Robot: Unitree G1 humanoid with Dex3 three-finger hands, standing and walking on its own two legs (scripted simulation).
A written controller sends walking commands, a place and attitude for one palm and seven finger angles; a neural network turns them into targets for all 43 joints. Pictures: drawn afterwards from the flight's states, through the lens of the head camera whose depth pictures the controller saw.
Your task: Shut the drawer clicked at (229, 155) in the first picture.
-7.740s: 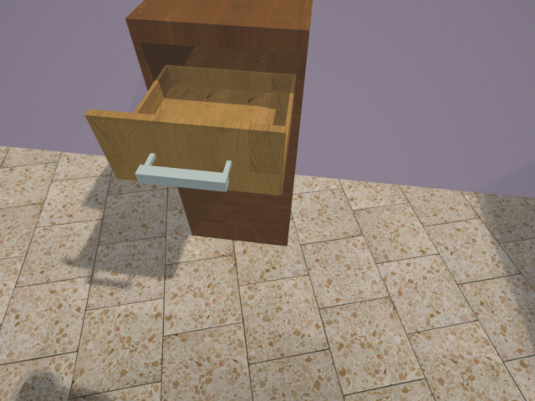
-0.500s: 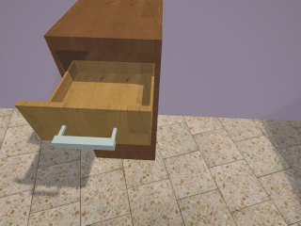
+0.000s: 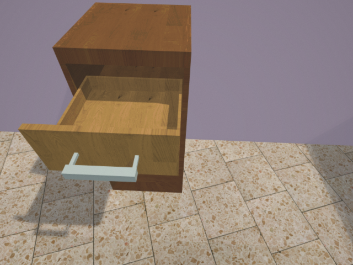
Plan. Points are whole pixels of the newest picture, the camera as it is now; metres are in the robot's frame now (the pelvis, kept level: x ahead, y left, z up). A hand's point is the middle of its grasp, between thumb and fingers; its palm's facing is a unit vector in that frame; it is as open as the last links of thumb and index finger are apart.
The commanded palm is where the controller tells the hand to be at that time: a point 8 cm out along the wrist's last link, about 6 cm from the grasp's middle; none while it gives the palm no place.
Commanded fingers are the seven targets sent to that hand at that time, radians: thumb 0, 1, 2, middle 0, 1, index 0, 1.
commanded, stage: look again from close up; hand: left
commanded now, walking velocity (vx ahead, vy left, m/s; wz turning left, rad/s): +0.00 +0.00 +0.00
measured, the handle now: (103, 165) +0.35 +0.22 +0.01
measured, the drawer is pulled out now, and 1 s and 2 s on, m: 0.30 0.30 0.30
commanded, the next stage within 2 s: raise the hand and make a fist in 0.50 s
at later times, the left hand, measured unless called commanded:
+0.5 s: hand out of the picture -0.01 +0.15 -0.18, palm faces +0.03 -0.99 -0.16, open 7.3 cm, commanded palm none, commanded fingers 0.00 0.90 0.90 -0.20 -0.30 -0.20 -0.30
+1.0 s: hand (128, 252) +0.16 +0.11 -0.01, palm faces -0.01 -1.00 +0.00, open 6.0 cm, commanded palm +0.10 +0.20 -0.02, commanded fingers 0.00 0.90 0.90 -0.62 -0.75 -0.62 -0.75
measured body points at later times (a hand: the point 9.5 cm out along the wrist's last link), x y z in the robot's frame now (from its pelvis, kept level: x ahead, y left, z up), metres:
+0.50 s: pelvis +0.01 +0.00 +0.00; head +0.02 +0.00 +0.45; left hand -0.01 +0.20 -0.16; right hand -0.01 -0.21 -0.16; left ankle -0.03 +0.07 -0.74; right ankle +0.04 -0.14 -0.74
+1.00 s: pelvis -0.01 -0.04 -0.05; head +0.00 -0.03 +0.40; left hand +0.15 +0.17 -0.01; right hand +0.23 -0.29 -0.06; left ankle -0.03 +0.06 -0.74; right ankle +0.04 -0.13 -0.74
